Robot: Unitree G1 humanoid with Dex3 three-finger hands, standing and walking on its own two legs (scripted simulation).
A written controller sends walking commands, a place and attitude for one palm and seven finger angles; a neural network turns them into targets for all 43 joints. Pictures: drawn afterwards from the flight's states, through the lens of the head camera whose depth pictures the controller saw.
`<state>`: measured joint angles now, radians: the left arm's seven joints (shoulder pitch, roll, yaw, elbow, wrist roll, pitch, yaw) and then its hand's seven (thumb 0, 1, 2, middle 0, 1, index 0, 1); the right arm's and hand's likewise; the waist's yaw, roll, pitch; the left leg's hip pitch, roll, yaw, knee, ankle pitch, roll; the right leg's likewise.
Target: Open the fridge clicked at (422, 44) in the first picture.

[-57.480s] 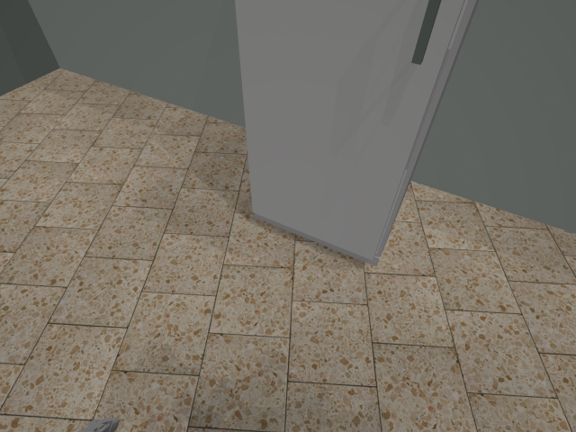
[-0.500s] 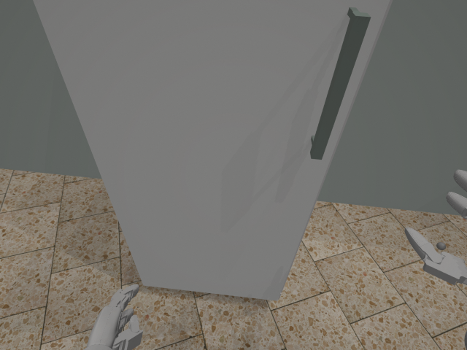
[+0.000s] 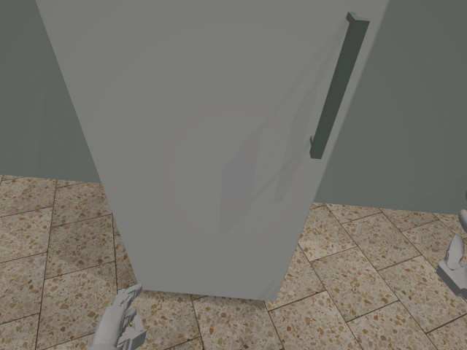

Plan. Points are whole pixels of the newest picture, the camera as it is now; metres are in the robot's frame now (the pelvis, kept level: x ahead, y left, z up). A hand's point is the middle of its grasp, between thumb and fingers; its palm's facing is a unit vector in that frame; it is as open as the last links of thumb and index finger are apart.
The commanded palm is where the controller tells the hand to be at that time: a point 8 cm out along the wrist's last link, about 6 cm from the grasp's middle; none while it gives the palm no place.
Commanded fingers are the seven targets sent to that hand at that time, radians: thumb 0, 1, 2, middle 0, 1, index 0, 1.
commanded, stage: draw the hand back to the body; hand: right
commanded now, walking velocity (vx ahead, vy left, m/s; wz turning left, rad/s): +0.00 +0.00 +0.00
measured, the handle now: (331, 93) +0.47 -0.17 +0.25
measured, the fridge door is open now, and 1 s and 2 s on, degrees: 0 0 0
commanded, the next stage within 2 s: step back with the hand held close in 0.04 s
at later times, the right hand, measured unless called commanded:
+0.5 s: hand (443, 275) +0.18 -0.27 +0.15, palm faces +0.37 +0.80 -0.47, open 7.4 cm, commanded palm +0.12 -0.31 +0.17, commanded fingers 0.00 -0.90 -0.90 0.20 0.30 0.20 0.30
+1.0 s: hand out of the picture +0.12 -0.29 +0.16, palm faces +0.48 +0.76 -0.45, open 7.4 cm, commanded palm +0.05 -0.32 +0.17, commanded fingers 0.00 -0.90 -0.90 0.20 0.30 0.20 0.30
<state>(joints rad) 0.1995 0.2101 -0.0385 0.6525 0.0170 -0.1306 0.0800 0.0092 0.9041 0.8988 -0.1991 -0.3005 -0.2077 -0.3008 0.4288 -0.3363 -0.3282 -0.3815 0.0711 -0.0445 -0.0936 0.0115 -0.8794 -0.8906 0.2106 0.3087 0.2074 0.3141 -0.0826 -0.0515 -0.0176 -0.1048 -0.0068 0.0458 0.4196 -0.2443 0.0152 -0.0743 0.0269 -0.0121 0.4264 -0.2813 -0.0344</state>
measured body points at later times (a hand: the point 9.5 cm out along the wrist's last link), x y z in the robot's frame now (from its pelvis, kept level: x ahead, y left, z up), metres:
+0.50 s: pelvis -0.03 -0.01 +0.00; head -0.03 -0.01 +0.45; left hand +0.14 +0.24 -0.08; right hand +0.16 -0.31 +0.18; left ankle -0.01 +0.11 -0.74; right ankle -0.03 -0.10 -0.74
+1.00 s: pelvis -0.08 -0.02 -0.02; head -0.09 -0.04 +0.43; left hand +0.07 +0.22 -0.09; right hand +0.09 -0.32 +0.19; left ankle -0.02 +0.11 -0.74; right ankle -0.03 -0.10 -0.74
